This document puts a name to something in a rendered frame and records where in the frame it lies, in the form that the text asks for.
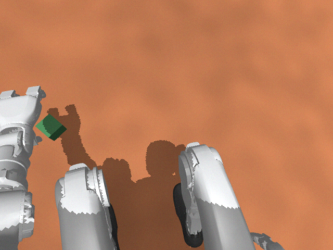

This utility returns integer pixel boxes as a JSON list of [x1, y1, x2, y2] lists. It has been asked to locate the cube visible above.
[[36, 114, 67, 141]]

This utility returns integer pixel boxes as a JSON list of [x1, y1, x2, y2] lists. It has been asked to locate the left robot hand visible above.
[[0, 85, 46, 146]]

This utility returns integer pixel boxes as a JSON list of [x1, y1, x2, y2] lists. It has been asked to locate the right robot foot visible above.
[[173, 183, 203, 248]]

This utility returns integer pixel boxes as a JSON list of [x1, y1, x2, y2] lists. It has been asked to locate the right robot hand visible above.
[[250, 232, 284, 250]]

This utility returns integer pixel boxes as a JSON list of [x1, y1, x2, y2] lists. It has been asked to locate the left robot arm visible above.
[[0, 123, 35, 250]]

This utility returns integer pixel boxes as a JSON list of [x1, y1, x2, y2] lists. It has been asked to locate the left robot foot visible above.
[[108, 204, 120, 250]]

